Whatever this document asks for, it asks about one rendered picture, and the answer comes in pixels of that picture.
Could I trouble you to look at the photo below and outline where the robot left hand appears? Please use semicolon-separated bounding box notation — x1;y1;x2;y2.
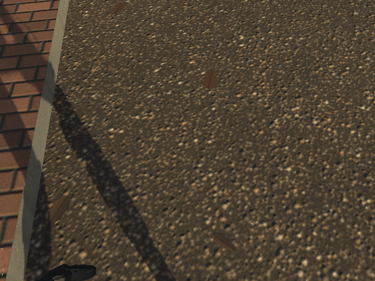
36;264;96;281

